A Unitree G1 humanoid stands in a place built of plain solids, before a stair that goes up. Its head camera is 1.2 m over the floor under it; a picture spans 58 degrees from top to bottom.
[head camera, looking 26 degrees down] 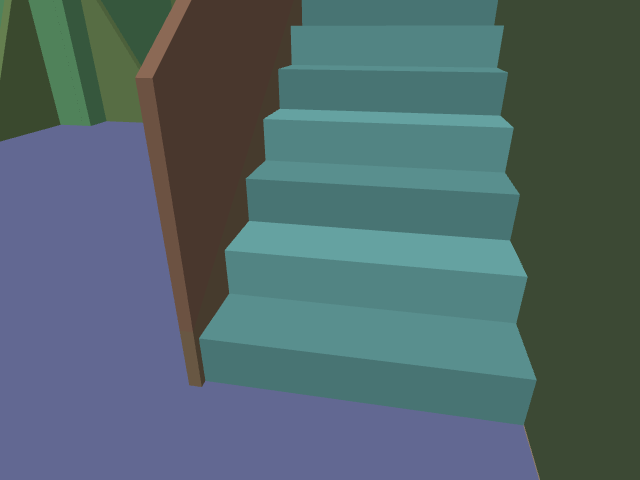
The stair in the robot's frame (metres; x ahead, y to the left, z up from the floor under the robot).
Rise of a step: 0.20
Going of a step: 0.30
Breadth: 1.14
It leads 10 degrees to the right of straight ahead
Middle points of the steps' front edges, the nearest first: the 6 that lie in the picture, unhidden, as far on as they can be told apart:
1.14 -0.13 0.20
1.43 -0.18 0.41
1.73 -0.23 0.61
2.02 -0.29 0.81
2.32 -0.34 1.01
2.61 -0.40 1.22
